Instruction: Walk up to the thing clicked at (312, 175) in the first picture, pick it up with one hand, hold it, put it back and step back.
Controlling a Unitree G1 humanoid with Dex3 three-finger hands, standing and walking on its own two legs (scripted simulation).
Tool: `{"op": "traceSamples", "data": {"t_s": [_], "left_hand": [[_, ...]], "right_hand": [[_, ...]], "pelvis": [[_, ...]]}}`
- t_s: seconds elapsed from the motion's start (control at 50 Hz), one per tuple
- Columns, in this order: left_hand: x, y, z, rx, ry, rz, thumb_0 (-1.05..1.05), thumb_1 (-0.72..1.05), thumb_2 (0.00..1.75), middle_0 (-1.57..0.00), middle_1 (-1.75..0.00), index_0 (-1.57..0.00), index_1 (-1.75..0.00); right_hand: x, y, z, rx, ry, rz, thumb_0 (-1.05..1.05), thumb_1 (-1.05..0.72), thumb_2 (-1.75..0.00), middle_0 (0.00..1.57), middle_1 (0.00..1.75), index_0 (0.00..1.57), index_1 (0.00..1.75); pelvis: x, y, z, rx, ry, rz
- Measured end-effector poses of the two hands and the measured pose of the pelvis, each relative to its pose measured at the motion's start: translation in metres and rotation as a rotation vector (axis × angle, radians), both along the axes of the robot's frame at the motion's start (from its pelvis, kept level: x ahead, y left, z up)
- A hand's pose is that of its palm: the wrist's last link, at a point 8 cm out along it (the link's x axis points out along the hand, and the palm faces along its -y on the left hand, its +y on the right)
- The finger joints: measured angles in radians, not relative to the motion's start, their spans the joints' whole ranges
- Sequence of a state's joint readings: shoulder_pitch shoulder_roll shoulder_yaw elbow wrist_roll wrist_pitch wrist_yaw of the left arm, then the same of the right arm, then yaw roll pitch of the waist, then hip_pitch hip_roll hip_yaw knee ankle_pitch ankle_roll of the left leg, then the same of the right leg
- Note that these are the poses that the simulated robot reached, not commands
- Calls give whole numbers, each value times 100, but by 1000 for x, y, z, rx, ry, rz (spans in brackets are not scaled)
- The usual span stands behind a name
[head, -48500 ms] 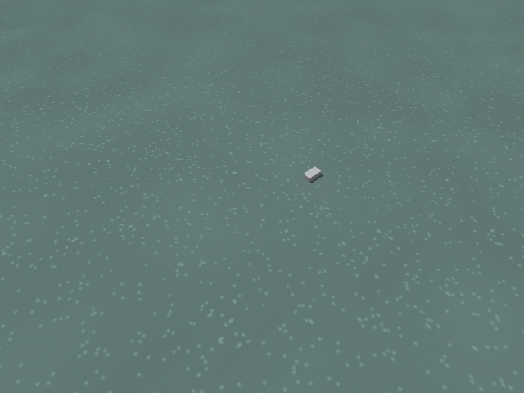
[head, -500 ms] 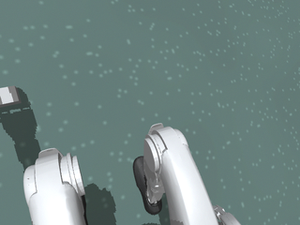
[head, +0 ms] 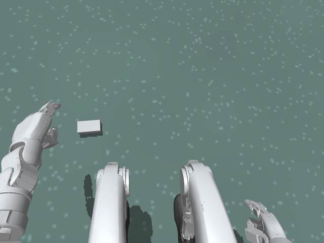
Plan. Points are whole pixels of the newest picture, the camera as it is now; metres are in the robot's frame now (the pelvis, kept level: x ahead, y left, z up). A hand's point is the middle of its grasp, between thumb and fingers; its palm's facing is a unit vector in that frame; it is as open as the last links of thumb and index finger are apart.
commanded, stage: home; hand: left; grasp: from above
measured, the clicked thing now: (89, 127) +0.51 +0.28 -0.43
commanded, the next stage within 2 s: none
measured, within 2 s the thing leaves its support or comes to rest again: neither
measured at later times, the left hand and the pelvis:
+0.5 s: hand (31, 181) +0.26 +0.21 +0.11, palm faces +0.07 -0.95 -0.30, open 7.4 cm; pelvis +0.04 -0.01 +0.19, yaw +5 degrees
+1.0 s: hand out of the picture +0.22 +0.19 +0.22, palm faces +0.15 -0.97 -0.20, open 7.4 cm; pelvis +0.08 +0.00 +0.27, yaw +7 degrees
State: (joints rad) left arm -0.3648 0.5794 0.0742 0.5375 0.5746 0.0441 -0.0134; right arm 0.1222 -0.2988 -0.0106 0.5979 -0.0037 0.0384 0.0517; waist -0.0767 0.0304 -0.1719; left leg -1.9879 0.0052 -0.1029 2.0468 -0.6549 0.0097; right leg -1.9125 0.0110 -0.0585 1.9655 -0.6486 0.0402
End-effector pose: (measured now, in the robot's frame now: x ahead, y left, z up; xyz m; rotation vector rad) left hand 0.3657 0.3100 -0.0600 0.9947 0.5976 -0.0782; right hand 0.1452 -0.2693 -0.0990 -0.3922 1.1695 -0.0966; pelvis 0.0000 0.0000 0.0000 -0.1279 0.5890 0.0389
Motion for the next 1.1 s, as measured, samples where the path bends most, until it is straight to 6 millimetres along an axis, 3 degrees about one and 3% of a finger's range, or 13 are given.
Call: {"op": "traceSamples", "data": {"t_s": [0.12, 0.26, 0.4, 0.54, 0.76, 0.9, 1.1], "left_hand": [[-47, -13, 45, -163, 15, 130, 0, 85, 89, -22, -31, -21, -31], [-84, -29, 102, -330, 27, 301, 1, 88, 89, -22, -30, -21, -30], [-110, -44, 157, -473, 64, 455, 1, 89, 89, -21, -30, -21, -30], [-131, -57, 212, -597, 82, 578, 1, 90, 90, -21, -30, -21, -30], [-153, -71, 291, -674, 59, 613, 1, 90, 90, -21, -30, -20, -30], [-164, -73, 311, -679, 48, 613, 1, 90, 90, -21, -30, -20, -30], [-169, -74, 304, -688, 70, 628, 1, 90, 90, -21, -30, -20, -30]], "right_hand": [[46, 14, 60, 19, -187, 35, 1, -90, -90, 20, 30, 20, 30], [74, 37, 123, 78, -328, 44, 1, -90, -90, 20, 30, 20, 30], [79, 48, 178, 110, -388, 18, 1, -90, -90, 20, 30, 20, 30], [72, 45, 229, 82, -414, -25, 1, -90, -90, 20, 30, 20, 30], [79, 37, 290, 43, -514, -66, 1, -90, -90, 20, 30, 20, 30], [103, 43, 307, 62, -598, -35, 1, -90, -90, 20, 30, 20, 30], [124, 49, 318, 71, -655, 36, 1, -90, -90, 20, 30, 20, 30]], "pelvis": [[1, -1, 49, 12, -50, 17], [11, -4, 103, 33, -111, 36], [27, -6, 156, 52, -185, 49], [47, -6, 206, 65, -257, 62], [75, -3, 257, 84, -357, 71], [83, -3, 267, 94, -396, 77], [82, -5, 267, 101, -412, 85]]}}
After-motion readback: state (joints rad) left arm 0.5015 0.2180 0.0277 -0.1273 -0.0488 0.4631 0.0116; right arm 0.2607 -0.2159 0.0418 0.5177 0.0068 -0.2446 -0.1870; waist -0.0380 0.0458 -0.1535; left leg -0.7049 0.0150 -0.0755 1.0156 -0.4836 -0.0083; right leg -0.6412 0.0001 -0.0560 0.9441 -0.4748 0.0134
